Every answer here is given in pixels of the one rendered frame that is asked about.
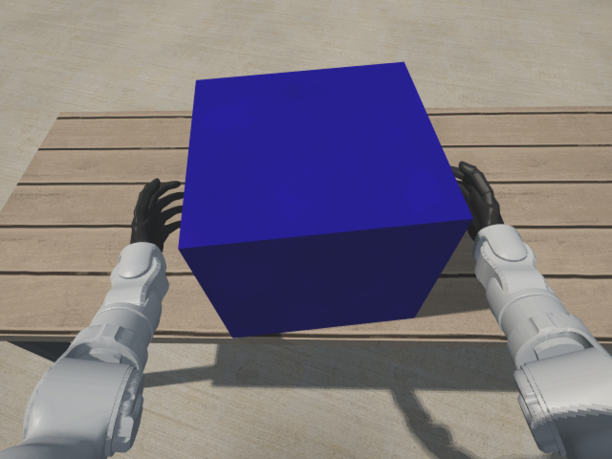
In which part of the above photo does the table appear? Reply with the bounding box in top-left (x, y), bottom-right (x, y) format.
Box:
top-left (0, 106), bottom-right (612, 362)

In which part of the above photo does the right robot hand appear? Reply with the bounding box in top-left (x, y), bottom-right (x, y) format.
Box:
top-left (451, 161), bottom-right (505, 241)

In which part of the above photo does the left robot hand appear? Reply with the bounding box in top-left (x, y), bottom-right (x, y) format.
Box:
top-left (130, 178), bottom-right (184, 253)

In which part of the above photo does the left robot upper arm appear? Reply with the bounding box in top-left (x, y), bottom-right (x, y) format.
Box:
top-left (0, 358), bottom-right (145, 459)

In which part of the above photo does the left robot forearm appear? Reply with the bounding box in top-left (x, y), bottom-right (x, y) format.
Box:
top-left (23, 242), bottom-right (169, 441)

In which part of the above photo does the right robot upper arm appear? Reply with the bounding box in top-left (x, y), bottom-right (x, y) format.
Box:
top-left (513, 347), bottom-right (612, 459)

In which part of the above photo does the carton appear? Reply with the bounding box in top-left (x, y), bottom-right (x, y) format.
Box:
top-left (178, 62), bottom-right (473, 338)

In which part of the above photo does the right robot forearm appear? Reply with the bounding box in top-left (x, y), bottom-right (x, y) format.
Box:
top-left (472, 224), bottom-right (612, 370)

